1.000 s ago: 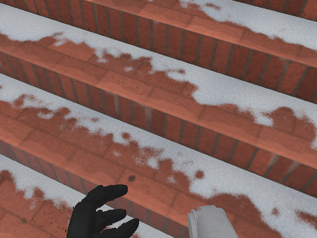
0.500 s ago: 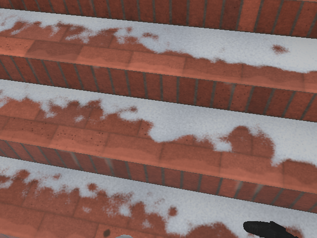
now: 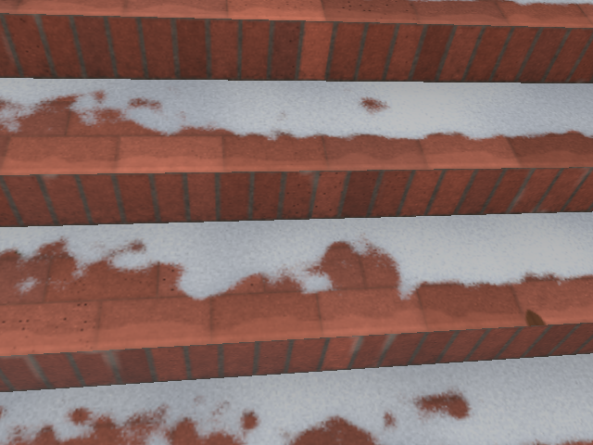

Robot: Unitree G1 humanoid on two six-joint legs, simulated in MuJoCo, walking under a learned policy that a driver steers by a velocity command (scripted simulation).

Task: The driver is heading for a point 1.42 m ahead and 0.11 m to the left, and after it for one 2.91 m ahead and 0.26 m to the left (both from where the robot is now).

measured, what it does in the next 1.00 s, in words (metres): walks ahead: right foot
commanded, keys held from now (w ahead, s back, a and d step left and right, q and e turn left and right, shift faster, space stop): no key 0.08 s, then w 0.92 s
